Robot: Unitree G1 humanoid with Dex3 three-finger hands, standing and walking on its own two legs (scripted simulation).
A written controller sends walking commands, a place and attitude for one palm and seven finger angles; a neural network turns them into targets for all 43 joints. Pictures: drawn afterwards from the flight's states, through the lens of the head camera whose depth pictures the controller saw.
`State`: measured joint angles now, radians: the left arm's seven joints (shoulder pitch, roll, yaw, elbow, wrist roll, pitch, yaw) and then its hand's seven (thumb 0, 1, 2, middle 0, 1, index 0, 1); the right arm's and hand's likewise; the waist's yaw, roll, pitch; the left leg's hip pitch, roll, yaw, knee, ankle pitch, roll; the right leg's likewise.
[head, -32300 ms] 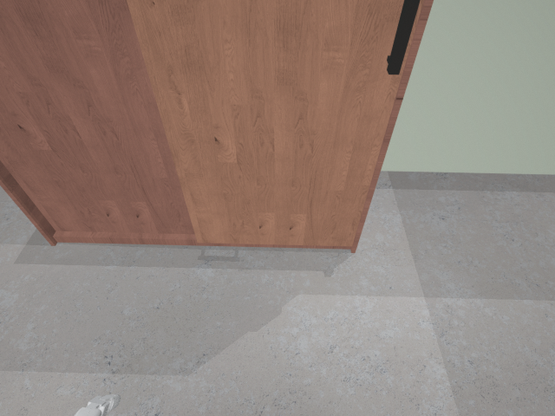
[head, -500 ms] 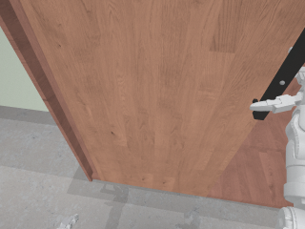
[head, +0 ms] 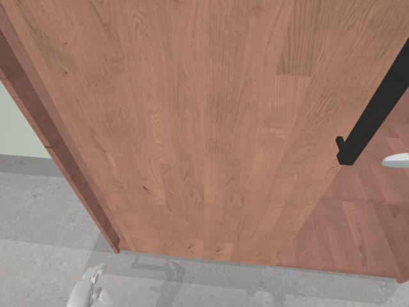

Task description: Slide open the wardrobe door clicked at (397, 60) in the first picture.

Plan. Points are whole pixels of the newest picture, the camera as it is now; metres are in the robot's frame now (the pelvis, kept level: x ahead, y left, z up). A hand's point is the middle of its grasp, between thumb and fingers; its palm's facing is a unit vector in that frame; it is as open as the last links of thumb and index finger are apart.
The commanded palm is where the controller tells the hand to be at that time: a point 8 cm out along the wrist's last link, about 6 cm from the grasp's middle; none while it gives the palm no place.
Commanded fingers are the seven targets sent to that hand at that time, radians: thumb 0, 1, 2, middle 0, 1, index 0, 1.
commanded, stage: slip the hand off the handle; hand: right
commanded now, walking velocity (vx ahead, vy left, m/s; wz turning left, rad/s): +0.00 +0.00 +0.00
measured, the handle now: (378, 91) +0.41 -0.28 +0.25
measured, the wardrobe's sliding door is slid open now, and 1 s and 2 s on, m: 0.58 0.58 0.58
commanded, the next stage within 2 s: draw the hand back to the body in 0.88 s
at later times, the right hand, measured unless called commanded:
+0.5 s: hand out of the picture +0.29 -0.36 +0.22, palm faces +0.51 +0.84 -0.19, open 14.7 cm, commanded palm +0.24 -0.39 +0.22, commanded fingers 0.00 0.55 -0.20 0.25 1.15 0.25 1.15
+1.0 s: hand out of the picture +0.23 -0.34 +0.23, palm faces +0.50 +0.84 -0.19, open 14.7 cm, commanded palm +0.19 -0.37 +0.22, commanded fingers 0.00 0.55 -0.20 0.25 1.15 0.25 1.15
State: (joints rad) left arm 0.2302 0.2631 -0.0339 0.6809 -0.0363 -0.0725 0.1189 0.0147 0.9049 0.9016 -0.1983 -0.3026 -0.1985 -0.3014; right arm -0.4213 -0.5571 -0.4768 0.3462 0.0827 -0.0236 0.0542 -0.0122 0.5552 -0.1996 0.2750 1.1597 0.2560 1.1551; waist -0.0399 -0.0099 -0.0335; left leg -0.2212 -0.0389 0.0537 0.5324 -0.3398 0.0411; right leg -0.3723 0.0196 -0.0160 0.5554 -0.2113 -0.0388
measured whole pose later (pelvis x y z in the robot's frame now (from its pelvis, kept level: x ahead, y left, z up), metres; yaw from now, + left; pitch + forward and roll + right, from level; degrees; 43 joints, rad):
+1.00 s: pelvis -0.01 -0.01 +0.00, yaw -1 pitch -2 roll +1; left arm 0.17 0.22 -0.09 0.66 -0.04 -0.17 0.14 0.02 0.90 0.90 -0.20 -0.30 -0.20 -0.30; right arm -0.04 -0.48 -0.54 -0.09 0.22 0.05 0.11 -0.01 0.56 -0.20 0.26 1.15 0.26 1.16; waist -0.10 -0.03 -0.04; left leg -0.17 -0.03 0.07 0.52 -0.32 0.03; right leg -0.33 0.03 -0.01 0.55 -0.19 -0.05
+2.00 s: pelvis +0.01 -0.01 +0.01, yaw +2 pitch -4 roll +0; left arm 0.22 0.23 -0.04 0.70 -0.01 -0.16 0.07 0.02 0.90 0.90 -0.20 -0.30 -0.20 -0.30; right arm 0.38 -0.37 -0.36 -0.34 0.10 -0.08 -0.10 0.00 -0.22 -0.57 0.23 0.69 0.23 0.70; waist -0.08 -0.04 0.01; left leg -0.03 -0.03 0.02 0.40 -0.30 0.03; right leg -0.18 0.03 -0.04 0.44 -0.19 -0.05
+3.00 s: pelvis -0.01 -0.01 +0.01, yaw +3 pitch +0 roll +1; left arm 0.16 0.26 0.00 0.56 -0.02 0.02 0.08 0.02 0.91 0.90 -0.20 -0.30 -0.20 -0.30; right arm 0.52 -0.40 -0.35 -0.47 0.07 -0.12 -0.10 0.02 -0.89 -0.90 0.21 0.30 0.21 0.31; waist -0.03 -0.04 0.02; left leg -0.14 -0.05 0.00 0.39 -0.25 0.02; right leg -0.29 0.01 -0.05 0.45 -0.16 -0.06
